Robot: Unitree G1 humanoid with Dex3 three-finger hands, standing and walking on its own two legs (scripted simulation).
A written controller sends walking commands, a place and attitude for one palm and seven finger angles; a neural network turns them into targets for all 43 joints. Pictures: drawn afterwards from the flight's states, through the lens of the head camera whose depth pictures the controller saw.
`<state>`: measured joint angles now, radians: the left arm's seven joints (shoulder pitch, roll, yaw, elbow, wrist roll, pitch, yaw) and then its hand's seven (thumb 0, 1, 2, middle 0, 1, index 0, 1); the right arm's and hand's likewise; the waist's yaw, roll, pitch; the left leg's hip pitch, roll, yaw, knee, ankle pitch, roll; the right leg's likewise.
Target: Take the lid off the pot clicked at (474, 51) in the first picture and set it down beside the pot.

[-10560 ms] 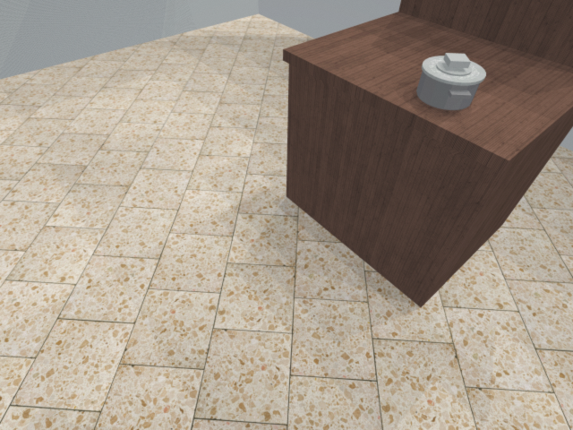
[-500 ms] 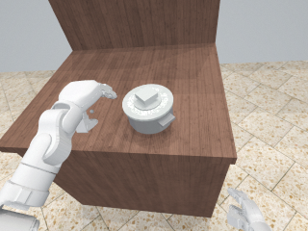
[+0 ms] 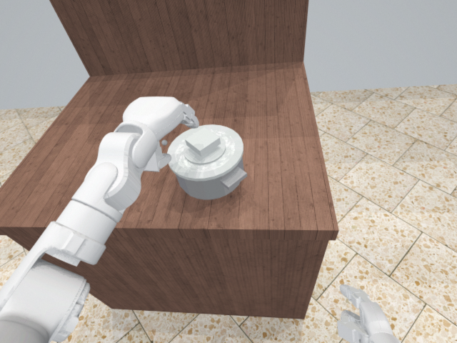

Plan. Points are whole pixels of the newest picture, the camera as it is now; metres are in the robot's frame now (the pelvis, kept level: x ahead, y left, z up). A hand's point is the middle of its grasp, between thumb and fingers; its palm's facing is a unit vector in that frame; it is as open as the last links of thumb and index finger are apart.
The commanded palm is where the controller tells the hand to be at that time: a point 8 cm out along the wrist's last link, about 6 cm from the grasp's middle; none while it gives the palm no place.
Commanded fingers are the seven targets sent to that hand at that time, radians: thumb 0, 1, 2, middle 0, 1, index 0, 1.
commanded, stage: move the open hand above the knob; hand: left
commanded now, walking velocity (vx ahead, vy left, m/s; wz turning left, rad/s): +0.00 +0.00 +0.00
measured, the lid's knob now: (202, 141) +0.49 +0.08 +0.09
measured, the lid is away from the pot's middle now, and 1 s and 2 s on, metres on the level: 0.00 0.00 0.00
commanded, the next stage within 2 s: none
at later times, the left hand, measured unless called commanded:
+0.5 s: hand (198, 133) +0.45 +0.07 +0.15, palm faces -0.22 +0.01 -0.98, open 10.0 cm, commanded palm +0.44 +0.08 +0.22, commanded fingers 0.00 -0.31 1.49 -0.85 -0.08 -0.85 -0.08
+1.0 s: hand (186, 115) +0.47 +0.09 +0.17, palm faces -0.15 -0.04 -0.99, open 10.0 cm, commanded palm +0.44 +0.08 +0.22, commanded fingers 0.00 -0.31 1.49 -0.85 -0.08 -0.85 -0.08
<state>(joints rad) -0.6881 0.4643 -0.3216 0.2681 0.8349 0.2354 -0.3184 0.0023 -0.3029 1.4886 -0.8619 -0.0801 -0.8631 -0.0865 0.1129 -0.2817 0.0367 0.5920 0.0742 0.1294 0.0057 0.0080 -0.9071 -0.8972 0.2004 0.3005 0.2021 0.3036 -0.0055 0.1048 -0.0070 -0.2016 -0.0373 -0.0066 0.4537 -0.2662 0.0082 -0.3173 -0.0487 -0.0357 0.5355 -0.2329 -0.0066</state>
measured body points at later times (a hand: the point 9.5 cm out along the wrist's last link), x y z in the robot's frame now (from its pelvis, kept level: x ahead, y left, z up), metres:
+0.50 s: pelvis +0.01 +0.01 +0.00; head +0.02 -0.05 +0.45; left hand +0.45 +0.07 +0.20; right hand +0.14 -0.23 -0.13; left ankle -0.02 +0.12 -0.74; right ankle +0.03 -0.11 -0.74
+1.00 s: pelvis +0.01 +0.01 +0.00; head +0.02 -0.03 +0.45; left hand +0.47 +0.09 +0.23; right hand +0.15 -0.23 -0.13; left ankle -0.02 +0.12 -0.74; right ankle +0.03 -0.11 -0.74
